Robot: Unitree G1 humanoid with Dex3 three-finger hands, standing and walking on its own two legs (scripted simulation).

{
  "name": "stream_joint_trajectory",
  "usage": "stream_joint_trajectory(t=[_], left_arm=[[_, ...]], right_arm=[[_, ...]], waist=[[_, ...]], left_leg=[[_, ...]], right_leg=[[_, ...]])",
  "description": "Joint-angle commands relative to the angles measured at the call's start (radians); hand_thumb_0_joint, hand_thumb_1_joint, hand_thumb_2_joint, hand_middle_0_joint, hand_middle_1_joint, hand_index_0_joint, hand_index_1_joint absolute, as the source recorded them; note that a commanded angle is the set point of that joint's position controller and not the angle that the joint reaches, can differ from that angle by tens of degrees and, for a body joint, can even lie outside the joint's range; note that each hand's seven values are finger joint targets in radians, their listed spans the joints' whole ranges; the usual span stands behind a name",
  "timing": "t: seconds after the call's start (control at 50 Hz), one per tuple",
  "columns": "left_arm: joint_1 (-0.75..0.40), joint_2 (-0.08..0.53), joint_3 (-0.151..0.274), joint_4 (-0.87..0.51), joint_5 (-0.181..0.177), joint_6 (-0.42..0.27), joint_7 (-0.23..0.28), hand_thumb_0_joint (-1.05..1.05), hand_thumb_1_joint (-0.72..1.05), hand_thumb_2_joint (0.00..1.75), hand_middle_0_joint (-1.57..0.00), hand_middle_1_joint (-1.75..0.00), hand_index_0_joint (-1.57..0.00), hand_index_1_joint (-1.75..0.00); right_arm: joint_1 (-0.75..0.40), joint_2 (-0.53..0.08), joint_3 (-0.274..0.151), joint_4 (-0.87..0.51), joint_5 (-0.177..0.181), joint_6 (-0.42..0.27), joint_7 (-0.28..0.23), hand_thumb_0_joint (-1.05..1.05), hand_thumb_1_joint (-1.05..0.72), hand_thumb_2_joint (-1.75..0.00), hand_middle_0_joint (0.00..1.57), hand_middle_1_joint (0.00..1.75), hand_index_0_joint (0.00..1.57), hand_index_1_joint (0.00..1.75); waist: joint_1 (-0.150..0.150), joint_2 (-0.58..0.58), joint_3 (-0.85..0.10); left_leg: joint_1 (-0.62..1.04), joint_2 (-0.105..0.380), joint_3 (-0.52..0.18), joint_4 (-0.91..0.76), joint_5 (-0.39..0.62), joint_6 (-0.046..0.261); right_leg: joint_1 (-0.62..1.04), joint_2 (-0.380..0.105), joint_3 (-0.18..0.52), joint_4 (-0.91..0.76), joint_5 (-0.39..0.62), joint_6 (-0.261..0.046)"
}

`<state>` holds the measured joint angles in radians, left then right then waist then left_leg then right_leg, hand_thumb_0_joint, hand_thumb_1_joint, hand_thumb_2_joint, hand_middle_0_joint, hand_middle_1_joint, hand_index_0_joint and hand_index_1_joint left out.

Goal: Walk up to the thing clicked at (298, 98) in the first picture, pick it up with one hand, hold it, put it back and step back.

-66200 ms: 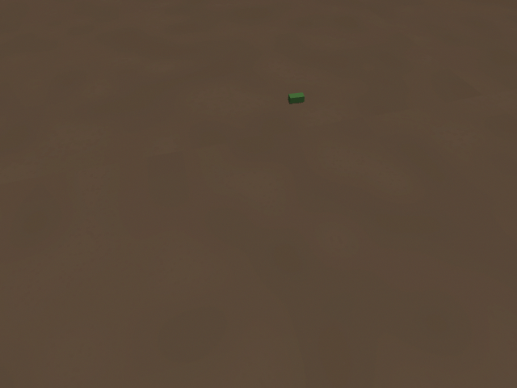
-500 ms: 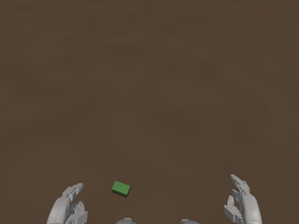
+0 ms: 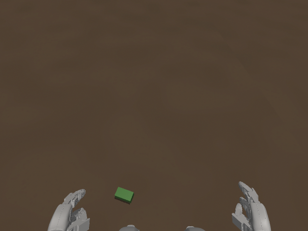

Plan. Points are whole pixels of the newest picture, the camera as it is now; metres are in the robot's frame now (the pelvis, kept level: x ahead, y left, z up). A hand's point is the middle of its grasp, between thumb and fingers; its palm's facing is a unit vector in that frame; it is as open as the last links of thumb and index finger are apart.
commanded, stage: home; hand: left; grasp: from above
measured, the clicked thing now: (124, 194) +0.42 +0.18 -0.69
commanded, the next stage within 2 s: stand in 0.32 s
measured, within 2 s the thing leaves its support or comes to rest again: neither
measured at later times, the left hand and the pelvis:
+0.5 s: hand (85, 224) +0.16 +0.19 -0.07, palm faces +0.01 -0.96 -0.29, open 7.4 cm; pelvis -0.01 +0.00 +0.01, yaw +0 degrees
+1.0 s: hand out of the picture +0.05 +0.24 -0.11, palm faces +0.02 -0.95 -0.31, open 7.4 cm; pelvis -0.01 +0.01 +0.05, yaw -1 degrees
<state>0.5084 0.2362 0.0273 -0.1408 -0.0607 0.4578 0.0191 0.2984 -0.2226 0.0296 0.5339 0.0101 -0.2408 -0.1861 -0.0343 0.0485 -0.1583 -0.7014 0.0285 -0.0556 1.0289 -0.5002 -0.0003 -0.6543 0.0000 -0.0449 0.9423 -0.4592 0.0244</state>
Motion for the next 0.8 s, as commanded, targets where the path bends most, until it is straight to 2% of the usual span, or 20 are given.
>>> stream_joint_trajectory(t=[0.0,0.04,0.08,0.1,0.14,0.2,0.22,0.26,0.34,0.36,0.38,0.4,0.42,0.44,0.46,0.5,0.52,0.58,0.64,0.78], left_arm=[[-0.011,0.099,0.061,-0.208,0.011,-0.053,0.010,0.00,0.90,0.90,-0.20,-0.30,-0.20,-0.30],[-0.020,0.098,0.062,-0.198,0.013,-0.054,0.011,0.00,0.90,0.90,-0.20,-0.30,-0.20,-0.30],[-0.026,0.075,0.045,-0.168,0.014,-0.051,0.010,0.00,0.90,0.90,-0.20,-0.30,-0.20,-0.30],[-0.027,0.107,0.079,-0.189,0.012,-0.051,0.012,0.00,0.90,0.90,-0.20,-0.30,-0.20,-0.30],[-0.026,0.099,0.064,-0.196,0.010,-0.053,0.009,0.00,0.90,0.90,-0.20,-0.30,-0.20,-0.30],[-0.028,0.096,0.053,-0.191,0.013,-0.047,0.007,0.00,0.90,0.90,-0.20,-0.30,-0.20,-0.30],[-0.031,0.101,0.065,-0.199,0.011,-0.048,0.007,0.00,0.90,0.90,-0.20,-0.30,-0.20,-0.30],[-0.023,0.100,0.066,-0.203,0.010,-0.049,0.009,0.00,0.90,0.90,-0.20,-0.30,-0.20,-0.30],[-0.014,0.099,0.068,-0.195,0.009,-0.048,0.010,0.00,0.90,0.90,-0.20,-0.30,-0.20,-0.30],[-0.037,0.100,0.063,-0.205,0.012,-0.050,0.012,0.00,0.90,0.90,-0.20,-0.30,-0.20,-0.30],[-0.016,0.101,0.071,-0.197,0.009,-0.050,0.011,0.00,0.90,0.90,-0.20,-0.30,-0.20,-0.30],[-0.318,0.188,0.059,0.154,0.123,-0.264,0.047,0.00,0.90,0.90,-0.20,-0.30,-0.20,-0.30],[-0.208,0.198,0.081,0.328,0.124,-0.334,0.042,0.00,0.90,0.90,-0.20,-0.30,-0.20,-0.30],[-0.197,0.208,0.078,0.384,0.138,-0.366,0.038,0.00,0.90,0.90,-0.20,-0.30,-0.20,-0.30],[-0.238,0.210,0.069,0.413,0.136,-0.384,0.031,0.00,0.90,0.90,-0.20,-0.30,-0.20,-0.30],[-0.268,0.211,0.060,0.486,0.126,-0.412,0.022,0.00,0.90,0.90,-0.20,-0.30,-0.20,-0.30],[-0.262,0.204,0.060,0.525,0.120,-0.416,0.021,0.00,0.90,0.90,-0.20,-0.30,-0.20,-0.30],[-0.314,0.199,0.061,0.644,0.108,-0.430,0.021,0.00,0.90,0.90,-0.20,-0.30,-0.20,-0.30],[-0.308,0.194,0.063,0.749,0.108,-0.454,0.021,0.00,0.90,0.90,-0.20,-0.30,-0.20,-0.30],[-0.327,0.206,0.060,0.930,0.098,-0.475,0.023,0.00,0.90,0.90,-0.20,-0.30,-0.20,-0.30]], right_arm=[[-0.062,-0.128,-0.055,-0.156,-0.004,-0.055,-0.007,0.00,-0.90,-0.90,0.20,0.30,0.20,0.30],[-0.062,-0.132,-0.058,-0.156,-0.005,-0.054,-0.008,0.00,-0.90,-0.90,0.20,0.30,0.20,0.30],[-0.074,-0.118,-0.048,-0.156,-0.005,-0.054,-0.007,0.00,-0.90,-0.90,0.20,0.30,0.20,0.30],[-0.069,-0.125,-0.053,-0.163,-0.005,-0.055,-0.010,0.00,-0.90,-0.90,0.20,0.30,0.20,0.30],[-0.070,-0.122,-0.053,-0.163,-0.005,-0.055,-0.008,0.00,-0.90,-0.90,0.20,0.30,0.20,0.30],[-0.076,-0.126,-0.051,-0.161,-0.003,-0.055,-0.007,0.00,-0.90,-0.90,0.20,0.30,0.20,0.30],[-0.076,-0.127,-0.052,-0.164,-0.003,-0.057,-0.008,0.00,-0.90,-0.90,0.20,0.30,0.20,0.30],[-0.072,-0.122,-0.051,-0.166,-0.002,-0.058,-0.009,0.00,-0.90,-0.90,0.20,0.30,0.20,0.30],[-0.070,-0.120,-0.050,-0.162,-0.003,-0.057,-0.010,0.00,-0.90,-0.90,0.20,0.30,0.20,0.30],[-0.072,-0.123,-0.052,-0.165,-0.002,-0.058,-0.011,0.00,-0.90,-0.90,0.20,0.30,0.20,0.30],[-0.072,-0.120,-0.050,-0.161,-0.002,-0.058,-0.009,0.00,-0.90,-0.90,0.20,0.30,0.20,0.30],[-0.135,-0.225,-0.087,0.092,-0.127,0.057,0.050,0.00,-0.90,-0.90,0.20,0.30,0.20,0.30],[-0.141,-0.238,-0.107,0.089,-0.126,0.100,0.082,0.00,-0.90,-0.90,0.20,0.30,0.20,0.30],[-0.125,-0.234,-0.104,0.085,-0.127,0.121,0.103,0.00,-0.90,-0.90,0.20,0.30,0.20,0.30],[-0.103,-0.242,-0.103,0.088,-0.124,0.136,0.115,0.00,-0.90,-0.90,0.20,0.30,0.20,0.30],[-0.112,-0.209,-0.099,0.128,-0.082,0.146,0.147,0.00,-0.90,-0.90,0.20,0.30,0.20,0.30],[-0.137,-0.209,-0.105,0.141,-0.069,0.152,0.157,0.00,-0.90,-0.90,0.20,0.30,0.20,0.30],[-0.157,-0.210,-0.113,0.181,-0.062,0.164,0.169,0.00,-0.90,-0.90,0.20,0.30,0.20,0.30],[-0.172,-0.214,-0.119,0.221,-0.067,0.177,0.170,0.00,-0.90,-0.90,0.20,0.30,0.20,0.30],[-0.145,-0.223,-0.118,0.319,-0.056,0.202,0.154,0.00,-0.90,-0.90,0.20,0.30,0.20,0.30]], waist=[[0.000,0.025,-0.087],[-0.005,0.013,-0.099],[-0.009,-0.006,-0.048],[-0.005,-0.014,-0.069],[-0.009,-0.001,-0.085],[-0.006,0.006,-0.043],[-0.002,0.009,-0.047],[-0.001,0.000,-0.080],[-0.001,-0.002,-0.084],[-0.010,0.002,-0.075],[-0.003,-0.005,-0.079],[0.065,-0.055,0.146],[0.069,-0.095,0.056],[0.053,-0.114,0.040],[0.030,-0.086,0.046],[0.046,-0.055,0.024],[0.063,-0.098,0.041],[0.060,-0.046,0.060],[0.064,-0.001,0.041],[0.044,-0.042,0.114]], left_leg=[[0.112,-0.016,-0.004,-0.187,0.247,0.005],[0.113,-0.015,-0.009,-0.187,0.257,0.004],[0.083,-0.020,-0.004,-0.188,0.193,0.010],[0.086,-0.022,0.001,-0.185,0.186,0.013],[0.092,-0.026,0.009,-0.180,0.192,0.012],[0.077,-0.022,0.000,-0.198,0.154,0.011],[0.075,-0.021,-0.001,-0.201,0.138,0.011],[0.085,-0.024,0.003,-0.187,0.181,0.012],[0.091,-0.023,0.005,-0.180,0.192,0.012],[0.086,-0.026,0.009,-0.181,0.174,0.014],[0.086,-0.025,0.007,-0.177,0.190,0.013],[0.131,0.029,-0.021,-0.255,0.365,0.056],[0.224,0.022,-0.002,-0.254,0.401,0.063],[0.240,0.012,0.004,-0.246,0.407,0.064],[0.229,0.011,-0.017,-0.267,0.351,0.063],[0.294,0.001,-0.010,-0.315,0.271,0.064],[0.311,-0.003,-0.002,-0.319,0.257,0.057],[0.330,0.015,-0.036,-0.387,0.195,0.058],[0.389,0.044,-0.056,-0.422,0.280,0.062],[0.445,0.041,-0.040,-0.511,0.343,0.046]], right_leg=[[0.045,0.027,-0.025,-0.124,0.185,-0.029],[0.050,0.028,-0.027,-0.121,0.191,-0.029],[0.029,0.027,-0.027,-0.142,0.147,-0.024],[0.046,0.025,-0.022,-0.146,0.142,-0.023],[0.050,0.023,-0.018,-0.150,0.153,-0.023],[0.028,0.025,-0.023,-0.145,0.118,-0.024],[0.030,0.025,-0.022,-0.147,0.104,-0.024],[0.050,0.023,-0.021,-0.145,0.139,-0.025],[0.052,0.023,-0.021,-0.145,0.150,-0.025],[0.043,0.023,-0.018,-0.150,0.136,-0.023],[0.053,0.022,-0.020,-0.147,0.149,-0.024],[0.193,-0.049,0.078,-0.179,0.178,-0.081],[0.223,-0.060,0.122,-0.205,0.213,-0.100],[0.232,-0.068,0.136,-0.211,0.234,-0.111],[0.227,-0.058,0.137,-0.214,0.217,-0.108],[0.285,-0.080,0.136,-0.222,0.227,-0.092],[0.266,-0.087,0.149,-0.255,0.197,-0.091],[0.269,-0.081,0.134,-0.299,0.141,-0.071],[0.329,-0.076,0.105,-0.299,0.253,-0.054],[0.405,-0.088,0.122,-0.411,0.357,-0.055]])
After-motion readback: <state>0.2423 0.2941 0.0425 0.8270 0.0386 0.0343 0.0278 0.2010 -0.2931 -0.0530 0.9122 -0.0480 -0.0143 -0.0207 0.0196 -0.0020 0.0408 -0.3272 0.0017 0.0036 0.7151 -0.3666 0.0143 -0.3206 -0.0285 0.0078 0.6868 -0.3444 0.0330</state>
